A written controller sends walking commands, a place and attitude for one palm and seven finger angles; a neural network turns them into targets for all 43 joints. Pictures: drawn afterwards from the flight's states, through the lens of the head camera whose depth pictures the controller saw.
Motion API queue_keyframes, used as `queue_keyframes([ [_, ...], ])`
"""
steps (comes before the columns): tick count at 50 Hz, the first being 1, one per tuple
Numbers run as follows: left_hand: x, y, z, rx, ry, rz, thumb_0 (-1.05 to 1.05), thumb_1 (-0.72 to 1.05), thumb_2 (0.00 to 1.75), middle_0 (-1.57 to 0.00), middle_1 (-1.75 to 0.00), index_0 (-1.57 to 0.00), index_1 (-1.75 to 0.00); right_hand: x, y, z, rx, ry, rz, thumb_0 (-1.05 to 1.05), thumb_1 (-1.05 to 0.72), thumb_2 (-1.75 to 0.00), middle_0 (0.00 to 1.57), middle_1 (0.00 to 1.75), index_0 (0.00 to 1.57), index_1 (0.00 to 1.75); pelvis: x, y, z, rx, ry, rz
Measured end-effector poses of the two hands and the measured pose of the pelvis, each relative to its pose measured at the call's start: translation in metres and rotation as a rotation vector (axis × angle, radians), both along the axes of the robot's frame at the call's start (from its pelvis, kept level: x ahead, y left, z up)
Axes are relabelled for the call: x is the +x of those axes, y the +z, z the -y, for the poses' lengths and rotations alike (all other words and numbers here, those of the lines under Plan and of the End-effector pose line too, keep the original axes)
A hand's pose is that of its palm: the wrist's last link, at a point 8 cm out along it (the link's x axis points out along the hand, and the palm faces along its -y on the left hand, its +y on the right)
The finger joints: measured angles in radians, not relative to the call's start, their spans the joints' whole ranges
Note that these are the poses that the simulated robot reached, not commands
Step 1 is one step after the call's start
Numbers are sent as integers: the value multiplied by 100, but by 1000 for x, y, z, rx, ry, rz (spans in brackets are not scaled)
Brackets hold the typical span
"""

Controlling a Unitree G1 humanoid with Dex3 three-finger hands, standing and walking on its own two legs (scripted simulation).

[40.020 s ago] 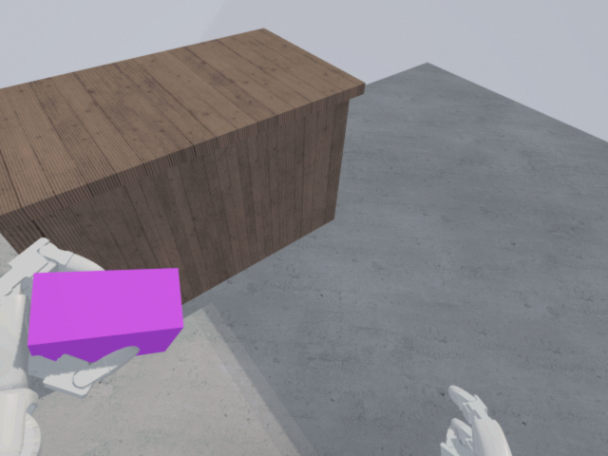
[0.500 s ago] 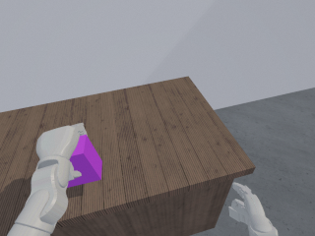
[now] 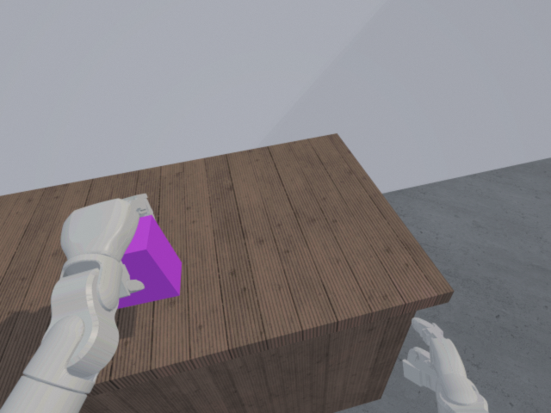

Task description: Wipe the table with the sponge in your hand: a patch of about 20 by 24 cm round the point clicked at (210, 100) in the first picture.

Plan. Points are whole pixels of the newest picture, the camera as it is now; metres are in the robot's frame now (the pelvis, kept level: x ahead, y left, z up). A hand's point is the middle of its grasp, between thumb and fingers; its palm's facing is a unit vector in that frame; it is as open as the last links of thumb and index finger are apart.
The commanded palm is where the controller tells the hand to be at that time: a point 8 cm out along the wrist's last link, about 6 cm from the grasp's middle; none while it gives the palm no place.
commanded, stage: lift the sponge slowly off the table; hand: left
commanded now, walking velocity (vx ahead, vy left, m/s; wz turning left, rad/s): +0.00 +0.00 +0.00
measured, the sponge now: (138, 271) +0.27 +0.27 +0.08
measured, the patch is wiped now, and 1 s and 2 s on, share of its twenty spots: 1.00 1.00 1.00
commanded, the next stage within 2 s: bring the sponge back beside the body in 0.20 s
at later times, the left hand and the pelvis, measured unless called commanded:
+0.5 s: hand (127, 252) +0.26 +0.26 +0.14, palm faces +0.13 -0.12 -0.98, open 10.3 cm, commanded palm +0.22 +0.25 +0.20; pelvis +0.01 -0.01 +0.00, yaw +0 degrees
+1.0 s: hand (111, 281) +0.22 +0.27 +0.12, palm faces +0.09 -0.11 -0.99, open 10.3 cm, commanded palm +0.18 +0.26 +0.19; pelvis +0.00 -0.01 +0.00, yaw +0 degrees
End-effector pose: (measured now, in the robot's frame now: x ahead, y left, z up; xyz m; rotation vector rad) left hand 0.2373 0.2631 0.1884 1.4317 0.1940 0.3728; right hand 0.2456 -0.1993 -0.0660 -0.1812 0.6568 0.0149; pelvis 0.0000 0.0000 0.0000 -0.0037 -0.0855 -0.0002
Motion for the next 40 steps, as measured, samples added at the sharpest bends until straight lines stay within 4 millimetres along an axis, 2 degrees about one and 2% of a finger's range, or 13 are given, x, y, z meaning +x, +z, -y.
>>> queue_keyframes([
  [8, 14, 11, 0, -8, 22, 15, -1, -52, 105, -70, -130, -73, -132, -2, 1, -2, 15, 2, 10, 1, -91, -90, 20, 30, 17, 29, -2, 0, 2, 3, -1, -11],
  [15, 15, 6, 9, -29, 5, -8, -1, -52, 105, -70, -130, -73, -132, -1, 1, 2, 24, 8, 12, 1, -91, -90, 20, 30, 19, 30, 1, 0, 3, 4, -6, -20],
  [31, -18, -3, 5, -34, 37, -14, -1, -52, 105, -70, -130, -73, -132, 2, 1, 9, 11, 31, 12, 1, -91, -90, 20, 30, 24, 33, 3, -2, 10, 2, -2, -7],
  [40, -28, -9, 6, -13, 25, -35, -1, -52, 105, -70, -130, -73, -131, 0, 0, 6, 11, 29, 21, 1, -91, -90, 20, 30, 21, 31, -1, -2, 12, 1, 0, 1],
])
